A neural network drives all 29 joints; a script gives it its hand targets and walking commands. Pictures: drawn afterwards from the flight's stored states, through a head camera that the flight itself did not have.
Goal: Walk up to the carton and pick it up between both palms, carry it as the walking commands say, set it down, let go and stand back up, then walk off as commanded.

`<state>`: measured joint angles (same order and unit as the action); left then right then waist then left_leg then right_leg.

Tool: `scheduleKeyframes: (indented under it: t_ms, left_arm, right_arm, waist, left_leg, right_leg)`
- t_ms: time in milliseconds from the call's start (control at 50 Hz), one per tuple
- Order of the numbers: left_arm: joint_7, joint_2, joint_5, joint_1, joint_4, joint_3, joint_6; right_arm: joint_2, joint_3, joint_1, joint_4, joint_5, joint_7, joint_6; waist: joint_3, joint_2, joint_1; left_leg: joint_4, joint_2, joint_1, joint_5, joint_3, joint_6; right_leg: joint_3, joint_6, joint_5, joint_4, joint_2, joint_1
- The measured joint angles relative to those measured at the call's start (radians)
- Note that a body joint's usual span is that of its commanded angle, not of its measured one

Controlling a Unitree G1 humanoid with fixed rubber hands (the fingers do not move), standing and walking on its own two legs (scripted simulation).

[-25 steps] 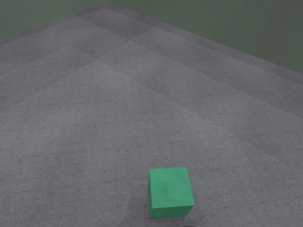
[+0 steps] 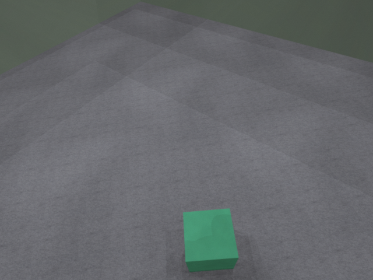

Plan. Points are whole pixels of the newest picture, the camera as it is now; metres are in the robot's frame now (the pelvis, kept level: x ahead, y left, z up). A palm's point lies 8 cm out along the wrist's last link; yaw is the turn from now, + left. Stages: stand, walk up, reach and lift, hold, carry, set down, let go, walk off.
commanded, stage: walk up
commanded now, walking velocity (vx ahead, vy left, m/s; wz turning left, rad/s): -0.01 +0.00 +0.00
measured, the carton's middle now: (208, 241) +0.36 -0.03 -0.65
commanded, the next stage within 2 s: none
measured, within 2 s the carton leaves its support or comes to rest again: neither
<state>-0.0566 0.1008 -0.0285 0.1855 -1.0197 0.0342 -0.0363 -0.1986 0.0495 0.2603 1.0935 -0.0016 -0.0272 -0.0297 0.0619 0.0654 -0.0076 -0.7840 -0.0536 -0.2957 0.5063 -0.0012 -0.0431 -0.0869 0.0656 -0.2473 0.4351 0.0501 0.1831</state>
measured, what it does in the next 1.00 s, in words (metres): steps on the spot: left foot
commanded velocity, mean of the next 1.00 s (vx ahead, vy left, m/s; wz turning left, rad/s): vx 0.00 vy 0.00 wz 0.00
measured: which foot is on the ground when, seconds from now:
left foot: up 0.00-0.06, down 0.08-1.00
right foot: down 0.00-1.00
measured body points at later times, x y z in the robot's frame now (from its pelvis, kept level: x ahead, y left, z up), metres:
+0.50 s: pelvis +0.02 -0.03 +0.00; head +0.02 -0.04 +0.45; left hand +0.02 +0.19 -0.15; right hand +0.02 -0.24 -0.16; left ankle -0.01 +0.11 -0.74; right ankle -0.01 -0.08 -0.74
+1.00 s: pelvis +0.03 -0.07 +0.00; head +0.03 -0.08 +0.45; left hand +0.02 +0.14 -0.16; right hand +0.00 -0.28 -0.17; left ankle -0.01 +0.11 -0.74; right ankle -0.01 -0.08 -0.74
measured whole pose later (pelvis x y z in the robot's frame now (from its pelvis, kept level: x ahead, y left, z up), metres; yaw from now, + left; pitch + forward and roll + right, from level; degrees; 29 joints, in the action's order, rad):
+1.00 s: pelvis +0.03 -0.07 +0.00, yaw -1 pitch -2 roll +0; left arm -0.06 0.11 0.00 0.31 -1.15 0.00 -0.03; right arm -0.11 0.03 0.30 1.18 -0.01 -0.06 -0.02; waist 0.02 0.03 0.01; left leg -0.48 -0.12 -0.13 0.33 0.01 -0.09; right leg -0.10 0.16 -0.28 0.38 0.15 0.08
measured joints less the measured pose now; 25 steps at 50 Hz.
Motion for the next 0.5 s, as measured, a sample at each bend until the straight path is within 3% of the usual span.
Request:
scheduleKeyframes:
  t_ms: [40, 80, 120, 160, 240, 500]
  left_arm:
    - [0.008, 0.013, 0.003, 0.019, -0.012, -0.005, 0.002]
    - [0.015, 0.021, 0.009, 0.039, -0.030, -0.008, 0.008]
    - [0.022, 0.036, 0.017, 0.051, -0.058, -0.006, 0.018]
    - [0.028, 0.044, 0.019, 0.066, -0.079, -0.004, 0.027]
    - [0.032, 0.034, 0.021, 0.080, -0.101, -0.009, 0.029]
    - [0.021, 0.021, 0.018, 0.077, -0.139, -0.013, 0.017]
  right_arm:
    - [0.016, -0.005, -0.023, -0.006, -0.001, -0.002, -0.003]
    - [0.028, -0.011, -0.042, -0.018, -0.003, -0.004, -0.001]
    - [0.053, -0.017, -0.060, -0.018, -0.008, -0.007, 0.004]
    - [0.073, -0.026, -0.057, -0.024, -0.012, -0.006, 0.012]
    - [0.068, -0.031, -0.056, -0.014, -0.009, -0.009, 0.022]
    - [0.077, -0.023, -0.005, 0.043, -0.009, -0.012, 0.033]
  waist:
    - [0.003, -0.007, 0.012]
    - [0.005, -0.008, 0.011]
    - [0.013, -0.042, 0.013]
    - [0.004, -0.072, 0.021]
    - [-0.006, -0.075, 0.031]
    - [-0.020, -0.056, 0.008]
  left_leg:
    - [0.081, 0.006, 0.027, -0.031, 0.003, 0.001]
    - [0.209, 0.005, 0.072, -0.140, 0.005, 0.005]
    - [0.276, 0.019, 0.115, -0.234, 0.013, 0.030]
    - [0.321, 0.032, 0.151, -0.239, 0.023, 0.035]
    - [0.362, 0.036, 0.184, -0.244, 0.028, 0.034]
    - [0.413, 0.026, 0.215, -0.257, 0.033, 0.015]
  right_leg:
    - [-0.006, 0.006, -0.001, -0.005, 0.011, -0.011]
    - [-0.017, 0.009, -0.006, -0.004, 0.025, -0.022]
    - [-0.013, 0.009, -0.016, 0.004, 0.014, -0.037]
    - [-0.003, 0.008, -0.018, -0.005, 0.002, -0.054]
    - [0.002, 0.007, -0.007, -0.034, -0.001, -0.081]
    - [0.008, 0.025, -0.011, -0.053, 0.010, -0.094]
